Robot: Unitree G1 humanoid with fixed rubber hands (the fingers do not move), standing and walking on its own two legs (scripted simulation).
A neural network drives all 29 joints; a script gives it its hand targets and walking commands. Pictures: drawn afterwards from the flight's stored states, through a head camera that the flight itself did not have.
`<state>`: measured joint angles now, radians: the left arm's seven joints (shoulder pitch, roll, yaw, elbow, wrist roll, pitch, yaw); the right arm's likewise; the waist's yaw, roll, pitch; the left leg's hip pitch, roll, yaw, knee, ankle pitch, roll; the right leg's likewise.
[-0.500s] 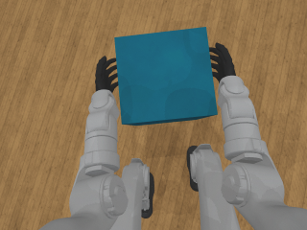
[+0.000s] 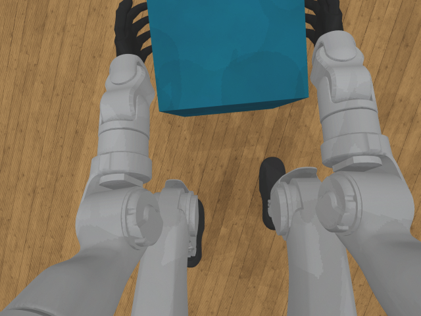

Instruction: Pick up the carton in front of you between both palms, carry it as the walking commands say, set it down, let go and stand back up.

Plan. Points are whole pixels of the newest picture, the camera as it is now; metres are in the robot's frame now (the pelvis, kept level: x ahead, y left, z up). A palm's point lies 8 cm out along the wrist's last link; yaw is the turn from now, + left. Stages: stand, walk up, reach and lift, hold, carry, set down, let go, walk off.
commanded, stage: set down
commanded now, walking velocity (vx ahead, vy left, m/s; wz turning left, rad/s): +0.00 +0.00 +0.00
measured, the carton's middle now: (225, 55) +0.52 -0.05 -0.21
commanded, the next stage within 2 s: none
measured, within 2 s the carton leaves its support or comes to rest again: rests again in 0.70 s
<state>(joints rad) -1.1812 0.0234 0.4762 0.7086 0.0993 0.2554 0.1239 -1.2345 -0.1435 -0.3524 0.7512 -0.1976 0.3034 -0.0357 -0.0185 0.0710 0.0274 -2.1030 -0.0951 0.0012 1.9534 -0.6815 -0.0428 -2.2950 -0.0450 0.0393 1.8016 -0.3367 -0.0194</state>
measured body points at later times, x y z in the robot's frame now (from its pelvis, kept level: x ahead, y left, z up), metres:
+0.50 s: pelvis +0.00 +0.01 -0.06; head +0.37 -0.03 +0.19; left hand +0.55 +0.09 -0.24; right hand +0.55 -0.22 -0.23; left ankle +0.07 +0.12 -0.41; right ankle +0.15 -0.13 -0.41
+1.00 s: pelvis -0.02 +0.00 -0.07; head +0.36 -0.03 +0.16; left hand +0.54 +0.09 -0.25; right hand +0.54 -0.22 -0.25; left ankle +0.07 +0.12 -0.41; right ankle +0.15 -0.13 -0.41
